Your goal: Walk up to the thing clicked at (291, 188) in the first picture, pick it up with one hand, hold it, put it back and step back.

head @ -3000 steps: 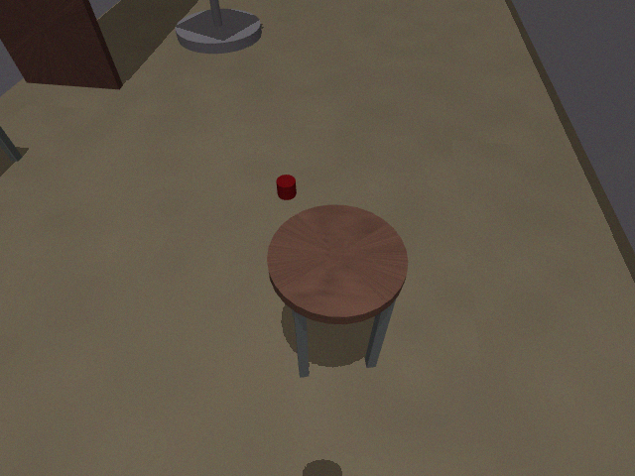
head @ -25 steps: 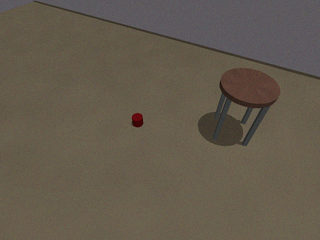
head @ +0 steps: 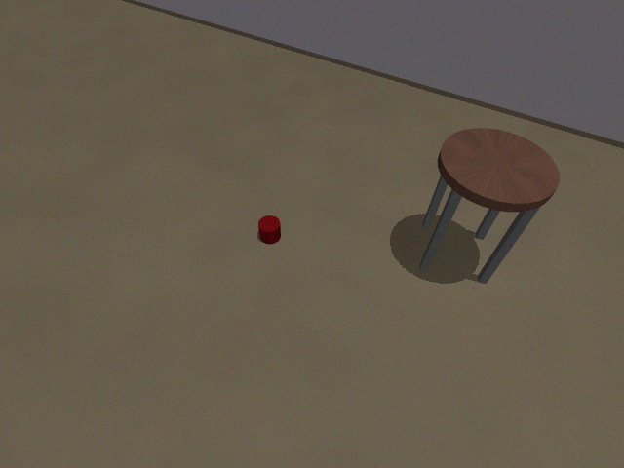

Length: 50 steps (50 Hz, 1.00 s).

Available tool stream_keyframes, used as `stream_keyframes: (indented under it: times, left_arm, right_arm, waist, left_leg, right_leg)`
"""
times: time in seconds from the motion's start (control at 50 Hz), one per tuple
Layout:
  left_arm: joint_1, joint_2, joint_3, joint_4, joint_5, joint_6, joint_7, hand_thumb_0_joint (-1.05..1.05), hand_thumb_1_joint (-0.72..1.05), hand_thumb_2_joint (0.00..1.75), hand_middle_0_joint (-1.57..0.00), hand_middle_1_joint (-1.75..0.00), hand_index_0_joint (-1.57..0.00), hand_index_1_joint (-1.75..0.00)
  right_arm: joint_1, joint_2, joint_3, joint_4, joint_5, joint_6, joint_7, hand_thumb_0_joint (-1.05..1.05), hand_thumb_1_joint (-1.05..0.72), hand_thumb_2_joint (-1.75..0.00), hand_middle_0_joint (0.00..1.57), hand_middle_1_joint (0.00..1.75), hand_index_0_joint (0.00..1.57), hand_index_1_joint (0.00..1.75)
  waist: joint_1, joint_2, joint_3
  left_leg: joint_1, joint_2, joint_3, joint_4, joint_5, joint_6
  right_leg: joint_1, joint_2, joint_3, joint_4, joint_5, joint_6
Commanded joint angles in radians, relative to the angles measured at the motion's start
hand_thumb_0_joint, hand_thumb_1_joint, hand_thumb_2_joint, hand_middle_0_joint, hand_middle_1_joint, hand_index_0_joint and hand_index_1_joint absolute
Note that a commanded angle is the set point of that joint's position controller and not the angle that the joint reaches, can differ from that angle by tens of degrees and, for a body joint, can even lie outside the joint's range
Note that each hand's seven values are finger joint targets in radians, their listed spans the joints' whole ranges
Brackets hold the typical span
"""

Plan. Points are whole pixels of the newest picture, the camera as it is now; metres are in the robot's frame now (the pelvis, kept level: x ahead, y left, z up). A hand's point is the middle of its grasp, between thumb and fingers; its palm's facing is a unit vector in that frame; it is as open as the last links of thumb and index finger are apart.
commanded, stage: step back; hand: left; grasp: from above
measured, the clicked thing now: (269, 229) +1.05 +0.21 -0.72
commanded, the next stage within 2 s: stand in 0.44 s
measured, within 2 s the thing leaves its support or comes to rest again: neither
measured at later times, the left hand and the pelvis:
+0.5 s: hand out of the picture +0.12 +0.25 -0.14, palm faces -0.05 -0.94 -0.35, open 7.4 cm; pelvis +0.02 +0.00 +0.01, yaw -2 degrees
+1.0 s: hand out of the picture +0.10 +0.25 -0.14, palm faces -0.04 -0.94 -0.34, open 7.4 cm; pelvis +0.02 +0.00 +0.02, yaw -1 degrees
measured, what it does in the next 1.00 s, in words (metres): stands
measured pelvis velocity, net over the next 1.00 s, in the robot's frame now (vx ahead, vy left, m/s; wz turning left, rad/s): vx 0.02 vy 0.00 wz -0.01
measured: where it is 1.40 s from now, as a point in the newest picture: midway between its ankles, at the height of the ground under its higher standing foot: outside the picture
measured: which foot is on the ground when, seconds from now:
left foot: down 0.00-1.00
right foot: down 0.00-1.00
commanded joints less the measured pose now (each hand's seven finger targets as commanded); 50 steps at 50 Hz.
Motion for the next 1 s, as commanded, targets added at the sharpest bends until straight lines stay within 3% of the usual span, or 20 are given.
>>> stream_keyframes:
  times: [0.0,0.1,0.22,0.3,0.4,0.42,0.5,0.64,0.68,0.84,0.98]
  left_arm:
    - [-0.035,0.199,0.037,-0.042,-0.01,-0.029,0.017,0.0,0.9,0.9,-0.2,-0.3,-0.2,-0.3]
    - [-0.077,0.194,0.031,-0.021,-0.007,-0.028,0.021,0.0,0.9,0.9,-0.2,-0.3,-0.2,-0.3]
    - [-0.117,0.184,0.024,-0.002,-0.001,-0.024,0.019,0.0,0.9,0.9,-0.2,-0.3,-0.2,-0.3]
    - [-0.124,0.186,0.026,-0.003,0.001,-0.026,0.019,0.0,0.9,0.9,-0.2,-0.3,-0.2,-0.3]
    - [-0.139,0.183,0.026,-0.001,0.002,-0.021,0.018,0.0,0.9,0.9,-0.2,-0.3,-0.2,-0.3]
    - [-0.15,0.166,0.014,0.019,-0.009,-0.018,0.015,0.0,0.9,0.9,-0.2,-0.3,-0.2,-0.3]
    - [-0.157,0.176,0.012,0.036,-0.009,-0.02,0.013,0.0,0.9,0.9,-0.2,-0.3,-0.2,-0.3]
    - [-0.155,0.175,0.008,0.056,-0.008,-0.021,0.013,0.0,0.9,0.9,-0.2,-0.3,-0.2,-0.3]
    - [-0.151,0.176,0.009,0.06,-0.007,-0.023,0.014,0.0,0.9,0.9,-0.2,-0.3,-0.2,-0.3]
    - [-0.153,0.178,0.009,0.067,-0.006,-0.021,0.014,0.0,0.9,0.9,-0.2,-0.3,-0.2,-0.3]
    - [-0.141,0.178,0.011,0.066,-0.007,-0.02,0.011,0.0,0.9,0.9,-0.2,-0.3,-0.2,-0.3]
  right_arm:
    - [-0.085,-0.234,-0.051,-0.056,0.008,-0.027,-0.026,0.0,-0.9,-0.9,0.2,0.3,0.2,0.3]
    - [-0.109,-0.226,-0.048,-0.028,0.012,-0.027,-0.024,0.0,-0.9,-0.9,0.2,0.3,0.2,0.3]
    - [-0.144,-0.215,-0.049,-0.002,0.007,-0.024,-0.025,0.0,-0.9,-0.9,0.2,0.3,0.2,0.3]
    - [-0.145,-0.21,-0.051,0.01,0.008,-0.024,-0.023,0.0,-0.9,-0.9,0.2,0.3,0.2,0.3]
    - [-0.157,-0.207,-0.047,0.017,0.004,-0.021,-0.021,0.0,-0.9,-0.9,0.2,0.3,0.2,0.3]
    - [-0.149,-0.217,-0.041,0.021,0.014,-0.023,-0.017,0.0,-0.9,-0.9,0.2,0.3,0.2,0.3]
    - [-0.14,-0.22,-0.037,0.039,0.015,-0.026,-0.017,0.0,-0.9,-0.9,0.2,0.3,0.2,0.3]
    - [-0.123,-0.224,-0.03,0.054,0.015,-0.026,-0.017,0.0,-0.9,-0.9,0.2,0.3,0.2,0.3]
    - [-0.129,-0.218,-0.029,0.054,0.015,-0.026,-0.018,0.0,-0.9,-0.9,0.2,0.3,0.2,0.3]
    - [-0.105,-0.222,-0.026,0.057,0.012,-0.019,-0.018,0.0,-0.9,-0.9,0.2,0.3,0.2,0.3]
    - [-0.088,-0.222,-0.02,0.055,0.013,-0.026,-0.018,0.0,-0.9,-0.9,0.2,0.3,0.2,0.3]
  waist:
    - [-0.011,0.079,-0.095]
    - [-0.014,0.048,-0.132]
    - [-0.019,0.02,-0.131]
    - [-0.021,-0.001,-0.164]
    - [-0.021,0.021,-0.136]
    - [-0.031,0.033,-0.152]
    - [-0.033,0.017,-0.137]
    - [-0.032,0.009,-0.131]
    - [-0.028,0.001,-0.138]
    - [-0.036,-0.001,-0.096]
    - [-0.032,0.015,-0.118]
  left_leg:
    - [0.043,0.1,-0.103,-0.151,0.246,0.057]
    - [0.11,0.111,-0.085,-0.173,0.33,0.062]
    - [0.133,0.106,-0.065,-0.211,0.278,0.054]
    - [0.188,0.1,-0.034,-0.199,0.327,0.045]
    - [0.178,0.095,-0.026,-0.225,0.275,0.037]
    - [0.18,0.103,-0.064,-0.267,0.266,0.04]
    - [0.213,0.103,-0.059,-0.266,0.327,0.034]
    - [0.215,0.101,-0.063,-0.293,0.287,0.027]
    - [0.238,0.105,-0.058,-0.278,0.334,0.029]
    - [0.201,0.097,-0.061,-0.303,0.217,0.024]
    - [0.206,0.105,-0.064,-0.303,0.279,0.026]
  right_leg:
    - [0.057,-0.083,0.083,-0.094,0.324,-0.056]
    - [0.074,-0.088,0.08,-0.115,0.376,-0.048]
    - [0.078,-0.092,0.084,-0.157,0.366,-0.042]
    - [0.087,-0.102,0.091,-0.174,0.42,-0.048]
    - [0.072,-0.101,0.096,-0.196,0.375,-0.046]
    - [0.098,-0.104,0.089,-0.22,0.332,-0.033]
    - [0.103,-0.114,0.091,-0.252,0.37,-0.031]
    - [0.11,-0.116,0.082,-0.28,0.329,-0.029]
    - [0.109,-0.122,0.084,-0.28,0.386,-0.029]
    - [0.088,-0.115,0.083,-0.313,0.275,-0.027]
    - [0.119,-0.119,0.08,-0.299,0.327,-0.031]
